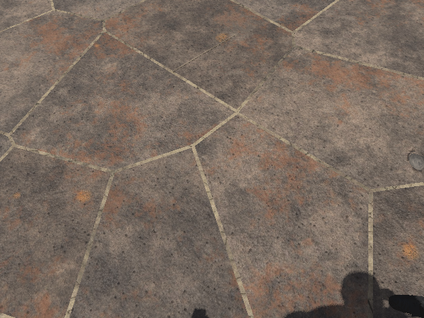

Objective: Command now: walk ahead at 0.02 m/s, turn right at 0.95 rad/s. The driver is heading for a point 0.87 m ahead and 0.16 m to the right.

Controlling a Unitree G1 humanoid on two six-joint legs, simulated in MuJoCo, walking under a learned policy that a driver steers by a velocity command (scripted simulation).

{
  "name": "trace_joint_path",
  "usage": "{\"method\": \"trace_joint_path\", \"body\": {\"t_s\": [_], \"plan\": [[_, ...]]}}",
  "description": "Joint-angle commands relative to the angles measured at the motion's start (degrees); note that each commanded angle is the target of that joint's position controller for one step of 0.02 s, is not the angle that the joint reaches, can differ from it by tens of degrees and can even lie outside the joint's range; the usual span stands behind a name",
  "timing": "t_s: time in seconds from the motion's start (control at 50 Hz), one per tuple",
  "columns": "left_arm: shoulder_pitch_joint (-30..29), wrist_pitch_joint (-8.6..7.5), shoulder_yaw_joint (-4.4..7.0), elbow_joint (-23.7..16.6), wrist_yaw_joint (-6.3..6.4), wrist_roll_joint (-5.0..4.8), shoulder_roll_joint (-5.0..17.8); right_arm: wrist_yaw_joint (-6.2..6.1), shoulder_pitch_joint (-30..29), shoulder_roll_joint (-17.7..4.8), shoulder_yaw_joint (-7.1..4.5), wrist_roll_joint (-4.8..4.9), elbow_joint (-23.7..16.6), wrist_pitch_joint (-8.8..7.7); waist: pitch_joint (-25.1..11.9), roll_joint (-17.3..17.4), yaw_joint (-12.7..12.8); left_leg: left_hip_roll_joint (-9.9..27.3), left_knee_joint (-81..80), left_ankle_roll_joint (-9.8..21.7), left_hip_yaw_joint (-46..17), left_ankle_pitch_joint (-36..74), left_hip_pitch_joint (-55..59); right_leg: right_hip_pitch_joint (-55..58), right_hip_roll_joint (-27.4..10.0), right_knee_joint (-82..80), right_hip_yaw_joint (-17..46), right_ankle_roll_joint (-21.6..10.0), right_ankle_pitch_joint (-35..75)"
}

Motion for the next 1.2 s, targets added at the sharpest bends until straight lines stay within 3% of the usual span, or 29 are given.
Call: {"method": "trace_joint_path", "body": {"t_s": [0.02, 0.12, 0.14, 0.16, 0.18, 0.2, 0.22, 0.26, 0.32, 0.38, 0.48, 0.56, 0.58, 0.6, 0.62, 0.64, 0.66, 0.68, 0.74, 0.8, 0.86, 0.96, 1.04, 1.06, 1.08, 1.1, 1.12, 1.16, 1.2], "plan": [[-1.9, -0.08, 3.03, -5.5, 0.36, 0.04, 9.8, 0.44, 0.7, -4.0, -0.93, 0.30, -2.6, -0.70, -11.8, -8.8, -0.6, -1.6, -5.6, -0.4, 0.2, 1.5, 1.8, 10.9, -12.0, -6.5, 18.6, -8.1, 2.8], [-4.9, 0.65, 2.93, -6.8, -0.33, -0.53, 9.4, 1.30, 5.6, -6.1, -2.03, 0.51, -1.5, -1.86, -10.6, -11.1, -2.1, -1.0, -21.2, 1.9, 0.7, 5.1, 12.5, 7.5, -9.1, -3.8, 23.3, -5.7, 0.2], [-5.2, 0.77, 2.54, -7.1, -0.45, -0.82, 8.4, 1.20, 7.9, -7.3, -2.64, 0.30, -0.7, -1.89, -10.8, -9.4, -3.0, 1.9, -27.3, 3.0, 0.4, 9.9, 18.4, 4.3, -6.6, -1.1, 21.6, -3.8, -4.3], [-0.8, 1.00, 1.54, -6.5, -0.70, -0.53, 4.7, 0.82, 8.1, -10.8, -3.40, -0.45, -1.2, -1.41, -12.9, 1.1, -0.5, 14.0, -30.4, 7.2, -10.0, 8.6, 25.7, -1.8, -0.9, 9.9, 14.4, -1.0, -21.6], [-0.5, 0.47, 1.79, -8.0, -0.89, -0.79, 5.6, 0.58, 6.0, -12.8, -3.39, -2.48, -1.8, -0.94, -9.0, 16.0, 1.7, 22.5, -34.5, 15.1, -23.7, 11.1, 22.4, -12.0, 5.2, 23.3, 3.6, 1.9, -27.6], [0.5, -0.19, 3.08, -7.1, -1.29, 0.02, 10.6, 0.27, 2.6, -10.0, -2.84, -2.96, -3.7, -1.26, -6.7, 13.6, 2.3, 25.2, -34.4, 17.7, -23.3, 11.7, 19.7, -14.0, -0.4, 33.1, 2.6, 3.8, -24.6], [0.8, -0.07, 3.69, -5.6, -1.52, -0.21, 12.3, -0.42, 0.0, -7.0, -2.04, -2.24, -4.8, -1.13, -5.6, 9.6, 2.3, 21.7, -33.3, 15.9, -15.9, 10.1, 18.4, -13.7, -2.2, 36.7, 1.0, 4.7, -20.1], [1.9, 0.75, 3.12, -4.1, -1.50, -0.03, 9.7, -1.68, -0.8, -5.8, -1.49, -0.86, -5.4, -0.55, -4.6, 6.4, 1.4, 16.7, -32.0, 13.5, -7.1, 10.0, 19.7, -15.7, -3.6, 43.1, -1.2, 6.3, -14.1], [-2.0, 0.77, 1.62, -6.0, -1.89, -1.13, 6.5, -2.48, 3.8, -6.7, -1.33, -1.41, -4.9, 0.10, -4.2, 6.8, -2.0, 16.2, -32.5, 15.1, 0.3, 16.8, 23.8, -18.7, -6.9, 41.2, -6.5, 8.3, -11.1], [-5.4, 0.63, 0.77, -7.6, -1.97, -0.74, 5.1, -2.05, 8.3, -8.6, -1.86, -1.71, -4.2, 0.65, -6.2, 7.7, -5.1, 18.7, -32.4, 17.1, 2.2, 20.8, 29.5, -18.6, -9.3, 34.6, -7.5, 9.7, -12.4], [-4.2, 0.57, -0.22, -6.8, -2.15, 0.20, 3.6, 0.25, 6.8, -11.3, -2.66, -0.42, -4.0, 0.96, -8.6, 8.8, -3.8, 19.7, -30.2, 17.2, 7.5, 29.4, 26.4, -5.0, -7.7, 20.2, -11.0, 8.0, -15.1], [-0.5, 1.06, 0.06, -4.6, -2.68, 0.14, 3.5, 0.98, 6.3, -11.1, -2.34, 1.91, -2.7, 0.66, -9.2, 9.8, -0.8, 19.9, -24.0, 14.1, 8.7, 30.4, 25.6, 6.3, -5.3, -0.1, -12.3, 3.8, -6.4], [1.2, 1.03, 0.48, -3.6, -2.60, 0.19, 4.7, 0.99, 8.3, -9.2, -1.66, 2.33, -1.5, 0.46, -9.4, 7.8, -0.2, 18.3, -20.6, 10.9, 10.5, 26.9, 21.8, 13.4, -4.7, -7.7, -11.6, 1.8, 0.7], [2.2, 0.93, 0.79, -3.4, -2.09, 0.35, 6.8, 1.43, 11.3, -4.9, 0.01, 0.42, -0.8, 0.01, -12.1, -0.8, -1.4, 14.6, -13.6, 5.8, 13.8, 14.2, 12.7, 25.1, -11.5, -8.5, -2.6, -0.1, 16.2], [0.2, 0.69, 0.10, -5.2, -1.25, 1.54, 8.9, 2.51, 12.1, -0.5, 2.25, -2.97, -2.2, -0.65, -13.8, -16.8, -3.1, 9.1, -2.2, 0.4, 15.6, -16.6, -0.1, 31.9, -25.4, -3.4, 10.4, -6.9, 41.1], [-0.3, -0.49, -1.21, -4.3, -1.79, 3.42, 4.1, 1.99, 10.5, -3.9, 0.99, -1.15, -1.5, -0.28, -16.5, -11.7, 0.1, 9.6, 2.5, -1.1, 9.4, -18.7, 2.3, 22.5, -28.1, -5.3, 8.6, -14.3, 32.5], [-2.3, -1.51, -1.51, -3.0, -2.37, 3.73, 3.0, 1.67, 9.4, -6.6, 0.24, 0.77, -1.0, 0.31, -12.1, -9.2, -0.5, 9.6, 5.1, -1.2, 8.1, -16.6, 3.1, 19.1, -23.7, -6.8, 3.8, -12.9, 25.3], [-4.5, -2.26, -1.21, -1.7, -2.37, 3.47, 3.4, 1.25, 9.8, -6.9, -0.17, 1.32, -0.2, 0.90, -9.6, -9.8, -1.0, 8.8, 6.6, -1.1, 7.4, -13.5, 2.0, 17.5, -21.0, -7.4, 0.1, -10.4, 20.9], [-7.1, -2.66, -0.34, -0.7, -1.07, 2.52, 5.9, -0.10, 12.8, -9.9, -1.94, 1.44, 0.8, 2.49, -5.9, -10.4, -1.9, 5.9, 17.2, -2.2, 6.8, -8.3, 0.3, 13.8, -20.9, -8.5, -5.2, -10.0, 24.5], [-8.0, -2.10, -0.96, 0.0, 0.21, 2.38, 2.8, -0.61, 12.1, -7.3, -1.79, 1.81, -0.7, 3.34, -4.6, -8.6, -1.5, 7.3, 17.0, -3.1, 7.2, -4.9, -4.3, 16.2, -22.1, -10.0, -7.7, -9.9, 15.8], [-8.0, -1.72, -0.45, 1.0, 0.70, 2.53, 3.2, 0.25, 10.1, -4.6, -0.93, 1.19, -3.5, 3.70, -5.0, -7.3, -0.5, 9.1, 9.8, -3.2, 8.5, -3.2, -3.6, 18.3, -23.3, -9.9, -9.5, -10.0, 12.6], [-8.8, -1.79, 1.21, 2.2, -0.61, 1.35, 6.3, 2.12, 10.5, -4.6, -0.90, 1.02, -7.2, 4.27, -6.6, -7.4, -0.8, 8.9, 0.1, -0.1, 12.5, -4.3, 2.9, 18.2, -26.1, -7.5, -12.9, -9.7, 18.3], [-9.8, -2.10, 1.92, 3.5, -1.89, -0.86, 6.5, 2.58, 14.3, -5.2, -2.04, 1.35, -8.4, 5.41, -7.7, -6.2, -3.9, 6.0, -14.0, 4.6, 15.6, 3.5, 13.0, 16.0, -25.1, 1.7, -18.3, -3.6, 16.9], [-6.5, -2.13, 1.75, 5.2, -2.35, -0.81, 4.8, 1.65, 18.1, -7.9, -3.31, 1.08, -7.5, 5.13, -8.8, -0.6, -5.0, 4.7, -20.4, 7.4, 12.3, 13.5, 20.8, 11.4, -21.0, 10.7, -21.4, 0.2, 11.4], [-8.1, -2.36, 0.97, 3.1, -2.37, 1.46, 2.2, 0.22, 21.9, -17.0, -5.85, 0.86, -8.1, 4.51, -8.9, 16.9, -5.6, 17.6, -23.7, 14.3, -8.4, 43.7, 32.7, -6.7, -12.9, 30.5, -24.8, 6.4, -14.3], [-13.8, -2.64, 0.24, -0.7, -1.76, 2.48, 1.0, 0.86, 20.5, -19.0, -5.45, -1.48, -10.0, 2.67, -13.5, 19.7, -5.8, 25.7, -26.7, 26.3, -26.3, 43.7, 32.7, -17.4, -4.4, 43.2, -12.6, 8.6, -34.3], [-15.5, -2.61, 0.94, -0.2, -1.47, 1.79, 3.9, 1.64, 19.4, -16.0, -4.71, -1.25, -10.3, 1.00, -14.1, 9.9, -7.1, 24.8, -28.4, 26.1, -22.2, 36.6, 33.4, -19.8, -5.7, 47.1, -6.4, 7.6, -32.6], [-14.7, -3.12, 1.13, 0.6, -0.61, 1.13, 3.9, 0.73, 14.6, -13.1, -3.85, 0.87, -10.2, 0.04, -8.7, 3.6, -3.4, 19.0, -28.3, 20.0, -15.0, 27.4, 29.9, -21.2, -7.2, 42.6, -4.2, 5.5, -21.8], [-12.4, -3.15, 1.65, 1.6, -0.34, 1.72, 5.1, -0.58, 10.1, -11.1, -2.86, 1.42, -12.0, 0.91, -8.5, 5.1, -1.0, 15.8, -28.2, 17.5, -11.9, 29.0, 25.9, -17.0, -6.5, 39.4, -4.0, 5.9, -14.8]]}}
